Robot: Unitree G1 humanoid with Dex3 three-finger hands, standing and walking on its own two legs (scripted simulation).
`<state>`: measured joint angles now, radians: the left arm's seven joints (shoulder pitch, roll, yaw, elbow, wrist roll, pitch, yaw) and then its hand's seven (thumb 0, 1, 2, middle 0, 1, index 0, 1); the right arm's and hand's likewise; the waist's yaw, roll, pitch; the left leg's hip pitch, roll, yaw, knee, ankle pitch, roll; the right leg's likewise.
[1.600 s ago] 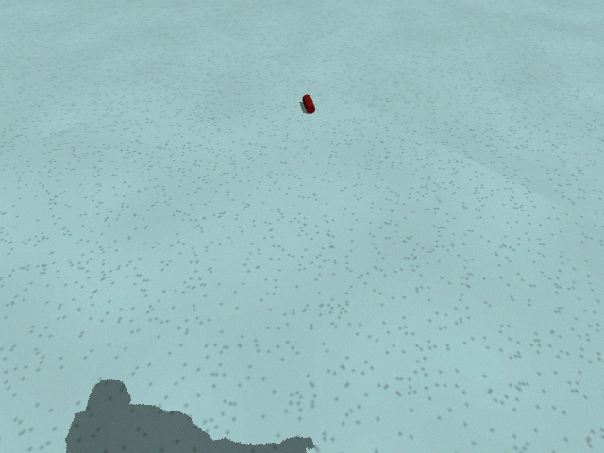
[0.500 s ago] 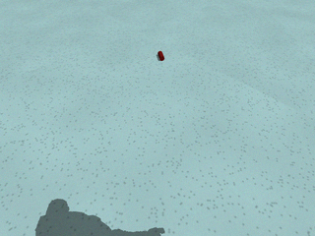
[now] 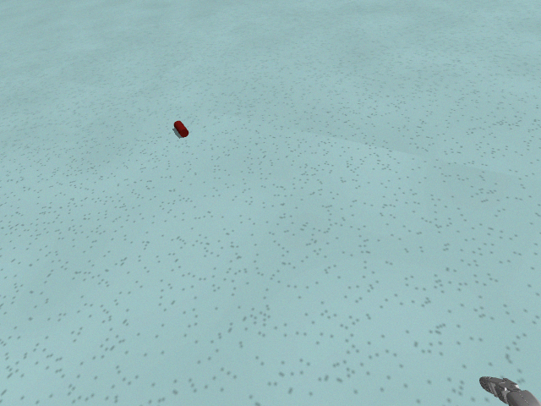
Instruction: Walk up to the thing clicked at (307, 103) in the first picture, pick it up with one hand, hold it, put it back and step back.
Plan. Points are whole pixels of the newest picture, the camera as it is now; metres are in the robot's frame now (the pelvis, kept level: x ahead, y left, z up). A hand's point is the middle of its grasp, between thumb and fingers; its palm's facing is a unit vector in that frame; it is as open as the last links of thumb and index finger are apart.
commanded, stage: walk up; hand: left
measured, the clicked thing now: (181, 128) +1.99 +0.73 -0.72
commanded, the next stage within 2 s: none
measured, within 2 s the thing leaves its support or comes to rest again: neither
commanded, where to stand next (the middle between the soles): +1.55 +0.92 m, yaw -58 degrees
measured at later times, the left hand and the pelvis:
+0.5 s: hand (112, 244) +0.50 +0.41 -0.10, palm faces -0.35 -0.79 -0.51, open 7.4 cm; pelvis +0.29 +0.14 +0.02, yaw -17 degrees
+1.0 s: hand (125, 182) +0.74 +0.46 -0.11, palm faces -0.42 -0.73 -0.53, open 7.4 cm; pelvis +0.58 +0.21 +0.00, yaw -27 degrees
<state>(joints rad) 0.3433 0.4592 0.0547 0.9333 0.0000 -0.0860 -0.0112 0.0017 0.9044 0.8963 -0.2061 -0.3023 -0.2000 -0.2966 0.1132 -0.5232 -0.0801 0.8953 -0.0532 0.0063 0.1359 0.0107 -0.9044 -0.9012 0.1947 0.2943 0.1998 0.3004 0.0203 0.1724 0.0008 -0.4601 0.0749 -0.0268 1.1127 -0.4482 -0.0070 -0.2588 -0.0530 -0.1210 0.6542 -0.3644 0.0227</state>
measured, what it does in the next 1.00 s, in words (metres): walks ahead, turning right: left foot, then right foot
